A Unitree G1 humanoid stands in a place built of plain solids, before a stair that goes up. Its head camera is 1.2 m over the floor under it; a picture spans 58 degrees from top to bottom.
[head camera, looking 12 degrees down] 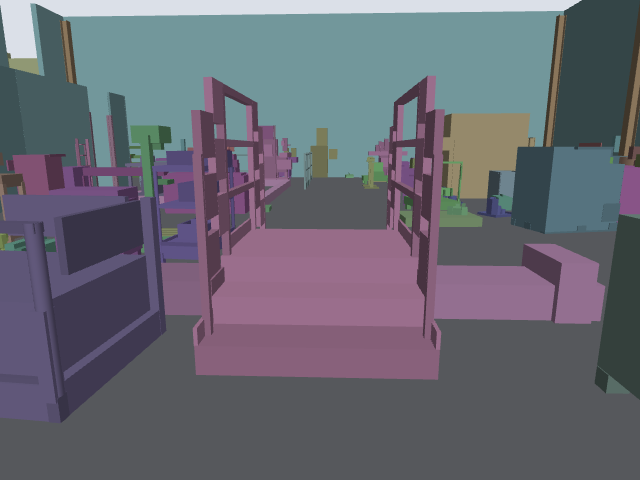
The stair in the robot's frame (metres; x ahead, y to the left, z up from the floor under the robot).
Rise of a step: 0.17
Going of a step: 0.30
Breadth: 1.30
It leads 2 degrees to the right of straight ahead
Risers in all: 3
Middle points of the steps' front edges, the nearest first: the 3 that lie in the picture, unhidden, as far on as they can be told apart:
2.11 0.02 0.17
2.41 0.01 0.34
2.71 0.00 0.51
